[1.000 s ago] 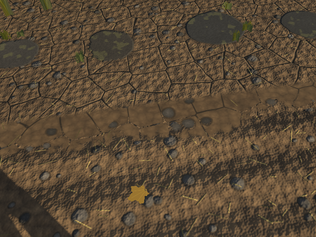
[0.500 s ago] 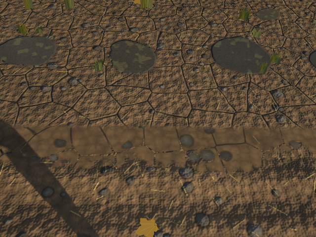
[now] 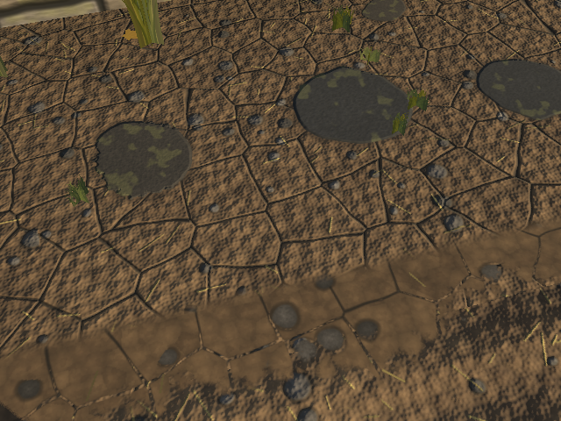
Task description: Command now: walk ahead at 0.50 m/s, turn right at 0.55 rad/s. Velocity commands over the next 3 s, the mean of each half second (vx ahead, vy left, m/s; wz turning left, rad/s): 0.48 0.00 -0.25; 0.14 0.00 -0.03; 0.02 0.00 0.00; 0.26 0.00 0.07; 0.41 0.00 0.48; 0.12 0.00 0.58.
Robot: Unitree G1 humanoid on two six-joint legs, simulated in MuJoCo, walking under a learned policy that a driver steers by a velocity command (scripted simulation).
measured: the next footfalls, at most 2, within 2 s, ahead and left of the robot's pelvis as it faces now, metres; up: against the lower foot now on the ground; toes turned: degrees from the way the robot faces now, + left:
left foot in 0.22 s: +0.32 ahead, +0.13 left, +0.00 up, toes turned -6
right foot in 0.70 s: +0.50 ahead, -0.07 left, +0.00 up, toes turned -8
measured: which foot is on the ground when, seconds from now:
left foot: up 0.00-0.20, down 0.22-0.70, up 0.72-1.00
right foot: down 0.00-0.24, up 0.26-0.68, down 0.70-1.00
